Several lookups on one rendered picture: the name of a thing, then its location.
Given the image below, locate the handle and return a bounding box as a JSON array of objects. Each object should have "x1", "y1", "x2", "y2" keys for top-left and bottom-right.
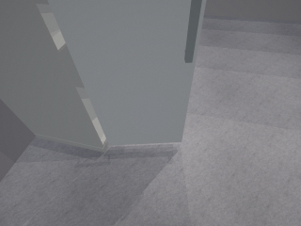
[{"x1": 184, "y1": 0, "x2": 202, "y2": 63}]

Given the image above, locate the fridge door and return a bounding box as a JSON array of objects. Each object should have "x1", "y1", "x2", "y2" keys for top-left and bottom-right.
[{"x1": 47, "y1": 0, "x2": 207, "y2": 146}]

